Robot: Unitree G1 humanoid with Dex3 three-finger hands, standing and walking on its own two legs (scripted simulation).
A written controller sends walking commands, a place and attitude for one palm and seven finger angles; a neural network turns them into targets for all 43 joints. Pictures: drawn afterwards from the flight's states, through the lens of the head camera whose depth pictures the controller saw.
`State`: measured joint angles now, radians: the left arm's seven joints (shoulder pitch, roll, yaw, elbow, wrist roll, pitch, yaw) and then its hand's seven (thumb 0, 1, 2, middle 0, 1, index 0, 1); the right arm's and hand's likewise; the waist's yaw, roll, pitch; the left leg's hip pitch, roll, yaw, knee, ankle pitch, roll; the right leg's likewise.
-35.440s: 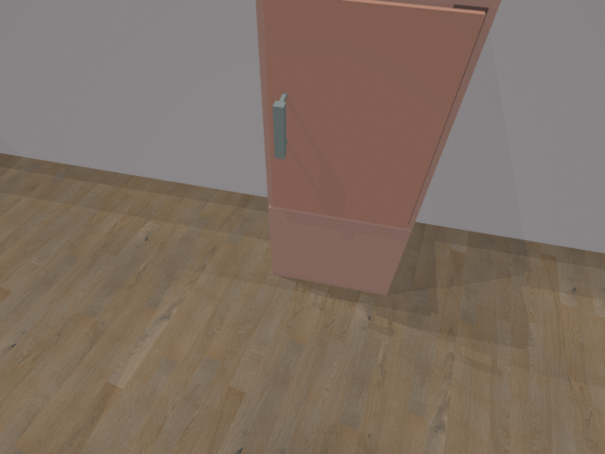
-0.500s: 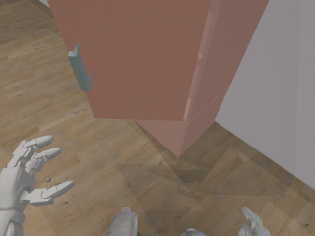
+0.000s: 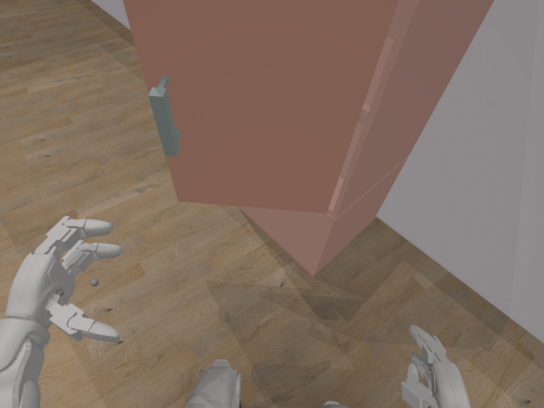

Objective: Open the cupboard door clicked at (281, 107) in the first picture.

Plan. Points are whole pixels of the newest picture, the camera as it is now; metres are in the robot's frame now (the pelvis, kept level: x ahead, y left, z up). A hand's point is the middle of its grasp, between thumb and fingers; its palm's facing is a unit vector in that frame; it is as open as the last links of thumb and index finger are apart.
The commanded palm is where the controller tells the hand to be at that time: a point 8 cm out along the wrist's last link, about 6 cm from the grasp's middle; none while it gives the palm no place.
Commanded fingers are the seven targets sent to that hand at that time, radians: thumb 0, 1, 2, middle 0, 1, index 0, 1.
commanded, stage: raise the hand with hooked fingers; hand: left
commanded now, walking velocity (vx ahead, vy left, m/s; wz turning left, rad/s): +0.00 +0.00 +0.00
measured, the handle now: (168, 117) +0.61 +0.25 +0.05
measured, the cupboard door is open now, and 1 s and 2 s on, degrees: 43 43 43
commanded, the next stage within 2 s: move the hooked fingers beside the handle in 0.70 s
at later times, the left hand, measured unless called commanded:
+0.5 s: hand (106, 255) +0.29 +0.25 +0.06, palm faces +0.02 -1.00 -0.03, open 14.0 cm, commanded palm +0.27 +0.30 +0.07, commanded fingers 0.00 -0.50 0.30 -0.30 -1.20 -0.30 -1.20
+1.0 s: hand (110, 236) +0.33 +0.26 +0.05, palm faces +0.04 -1.00 +0.00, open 14.0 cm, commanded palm +0.31 +0.30 +0.07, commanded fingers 0.00 -0.50 0.30 -0.30 -1.20 -0.30 -1.20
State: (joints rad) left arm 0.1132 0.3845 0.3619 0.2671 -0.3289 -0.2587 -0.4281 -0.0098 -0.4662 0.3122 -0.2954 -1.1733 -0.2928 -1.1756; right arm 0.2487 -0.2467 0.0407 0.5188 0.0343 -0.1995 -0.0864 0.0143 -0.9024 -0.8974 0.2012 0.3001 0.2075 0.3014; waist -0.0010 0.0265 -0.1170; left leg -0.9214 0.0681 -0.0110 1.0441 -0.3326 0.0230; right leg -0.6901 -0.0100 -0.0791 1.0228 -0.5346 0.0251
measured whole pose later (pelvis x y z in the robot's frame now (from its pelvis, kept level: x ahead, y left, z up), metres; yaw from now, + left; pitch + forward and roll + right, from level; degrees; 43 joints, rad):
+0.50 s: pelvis +0.01 -0.02 +0.00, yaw -1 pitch +12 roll -3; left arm 0.00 0.40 0.44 0.40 -0.37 -0.33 -0.50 -0.01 -0.50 0.30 -0.30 -1.20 -0.30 -1.20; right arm 0.30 -0.28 0.01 0.57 0.03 -0.19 -0.09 0.02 -0.90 -0.90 0.20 0.30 0.21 0.30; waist -0.02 0.02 -0.12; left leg -0.92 0.09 -0.01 1.05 -0.34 0.00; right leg -0.71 0.01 -0.07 1.04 -0.55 0.00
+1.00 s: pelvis +0.00 -0.02 -0.01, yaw -1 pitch +13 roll -4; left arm -0.21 0.45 0.45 0.61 -0.33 -0.32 -0.52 -0.01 -0.51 0.30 -0.30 -1.20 -0.30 -1.20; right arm 0.26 -0.27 0.04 0.59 0.03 -0.17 -0.11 0.01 -0.90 -0.90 0.20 0.30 0.21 0.30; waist 0.00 0.02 -0.11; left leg -0.98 0.09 -0.03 1.09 -0.36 -0.01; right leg -0.75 0.02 -0.08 1.09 -0.57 0.00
